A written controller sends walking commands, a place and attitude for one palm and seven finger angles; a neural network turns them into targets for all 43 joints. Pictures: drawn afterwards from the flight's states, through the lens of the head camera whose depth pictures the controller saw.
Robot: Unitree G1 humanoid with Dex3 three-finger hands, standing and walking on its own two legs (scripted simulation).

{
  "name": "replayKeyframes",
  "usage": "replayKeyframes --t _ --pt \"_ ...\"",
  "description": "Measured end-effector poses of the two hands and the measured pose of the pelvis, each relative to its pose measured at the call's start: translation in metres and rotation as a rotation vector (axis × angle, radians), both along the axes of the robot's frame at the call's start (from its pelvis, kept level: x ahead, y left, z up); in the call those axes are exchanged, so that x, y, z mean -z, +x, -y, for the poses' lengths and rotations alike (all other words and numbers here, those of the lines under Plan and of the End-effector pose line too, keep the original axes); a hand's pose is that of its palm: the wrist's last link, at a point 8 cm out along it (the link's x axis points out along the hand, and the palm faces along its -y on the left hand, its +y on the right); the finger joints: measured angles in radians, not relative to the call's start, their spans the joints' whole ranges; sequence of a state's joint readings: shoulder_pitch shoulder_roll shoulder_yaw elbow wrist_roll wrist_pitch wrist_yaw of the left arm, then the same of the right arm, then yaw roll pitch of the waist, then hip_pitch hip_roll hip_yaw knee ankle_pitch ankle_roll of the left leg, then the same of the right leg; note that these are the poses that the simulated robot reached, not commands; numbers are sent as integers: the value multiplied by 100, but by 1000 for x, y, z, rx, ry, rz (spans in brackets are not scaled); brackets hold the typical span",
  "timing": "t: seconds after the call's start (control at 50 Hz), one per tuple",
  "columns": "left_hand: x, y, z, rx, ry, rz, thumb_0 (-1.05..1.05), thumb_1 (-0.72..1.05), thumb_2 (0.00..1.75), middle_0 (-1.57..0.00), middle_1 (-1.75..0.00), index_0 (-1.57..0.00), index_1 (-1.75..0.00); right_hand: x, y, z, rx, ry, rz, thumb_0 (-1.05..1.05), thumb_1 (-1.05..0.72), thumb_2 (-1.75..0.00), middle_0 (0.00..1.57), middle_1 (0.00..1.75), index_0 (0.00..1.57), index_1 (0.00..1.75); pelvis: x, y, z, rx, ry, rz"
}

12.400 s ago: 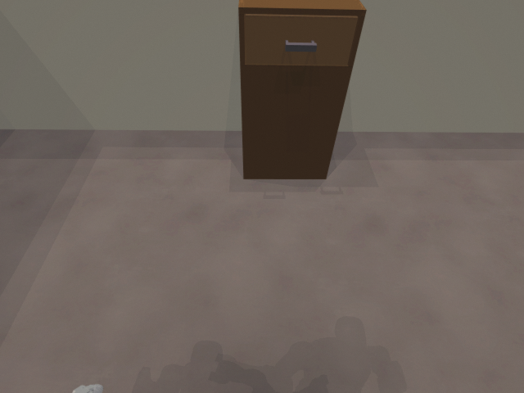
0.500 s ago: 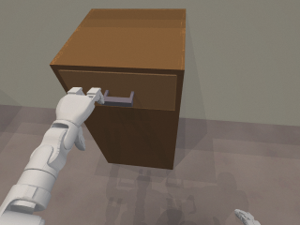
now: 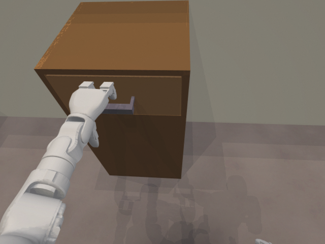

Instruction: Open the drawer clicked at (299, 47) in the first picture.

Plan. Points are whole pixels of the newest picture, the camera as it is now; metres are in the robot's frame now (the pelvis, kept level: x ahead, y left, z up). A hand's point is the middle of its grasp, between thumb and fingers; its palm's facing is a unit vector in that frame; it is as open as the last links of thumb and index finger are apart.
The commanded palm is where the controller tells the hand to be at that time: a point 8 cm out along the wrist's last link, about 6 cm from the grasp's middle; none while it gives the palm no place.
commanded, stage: move the hooked fingers above the handle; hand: left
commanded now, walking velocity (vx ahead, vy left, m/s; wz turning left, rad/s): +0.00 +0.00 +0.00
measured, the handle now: (116, 103) +0.53 +0.18 -0.01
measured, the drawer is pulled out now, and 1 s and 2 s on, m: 0.00 0.00 0.00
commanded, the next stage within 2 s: none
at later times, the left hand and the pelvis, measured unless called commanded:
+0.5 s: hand (109, 102) +0.49 +0.18 +0.04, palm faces -0.02 +0.00 -1.00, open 13.6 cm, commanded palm +0.47 +0.19 +0.10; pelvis +0.00 +0.00 -0.01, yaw +0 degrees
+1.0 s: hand (109, 102) +0.49 +0.18 +0.04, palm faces -0.03 +0.01 -1.00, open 13.6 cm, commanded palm +0.47 +0.21 +0.10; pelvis -0.02 +0.00 -0.02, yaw +0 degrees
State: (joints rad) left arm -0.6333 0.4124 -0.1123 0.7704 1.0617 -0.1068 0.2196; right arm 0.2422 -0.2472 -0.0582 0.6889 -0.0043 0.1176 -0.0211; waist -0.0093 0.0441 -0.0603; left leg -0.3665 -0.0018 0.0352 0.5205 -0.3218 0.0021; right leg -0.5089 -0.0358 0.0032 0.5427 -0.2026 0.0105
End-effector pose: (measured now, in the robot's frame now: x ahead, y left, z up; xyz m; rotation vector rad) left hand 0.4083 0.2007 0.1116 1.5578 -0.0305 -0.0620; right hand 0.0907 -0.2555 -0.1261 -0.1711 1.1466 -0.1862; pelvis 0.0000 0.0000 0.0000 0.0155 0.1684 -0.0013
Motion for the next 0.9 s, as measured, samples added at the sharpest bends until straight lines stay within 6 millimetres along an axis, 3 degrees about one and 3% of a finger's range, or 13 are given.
replayKeyframes --t 0.2,0.46,0.6,0.9 --pt "7 24 4 -25 16 -12 0 -49 30 -32 -120 -32 -120 4 -19 7 27 -17 -51 1 -91 -90 20 30 20 30 3 1 1 -2 -2 -37" --pt "15 57 20 -24 16 -13 0 -49 30 -33 -121 -33 -121 8 -57 18 75 -46 -148 1 -91 -90 20 30 20 30 9 2 2 -2 -4 -95" --pt "15 57 22 -38 20 1 0 -48 31 -35 -123 -35 -124 12 -73 17 83 -37 -186 1 -91 -90 20 30 20 30 11 -1 2 -1 -3 -104" --pt "13 58 21 -31 25 -16 0 -49 30 -34 -123 -35 -122 10 -80 20 89 -62 -132 1 -91 -90 20 30 21 30 15 -17 2 7 4 -110"
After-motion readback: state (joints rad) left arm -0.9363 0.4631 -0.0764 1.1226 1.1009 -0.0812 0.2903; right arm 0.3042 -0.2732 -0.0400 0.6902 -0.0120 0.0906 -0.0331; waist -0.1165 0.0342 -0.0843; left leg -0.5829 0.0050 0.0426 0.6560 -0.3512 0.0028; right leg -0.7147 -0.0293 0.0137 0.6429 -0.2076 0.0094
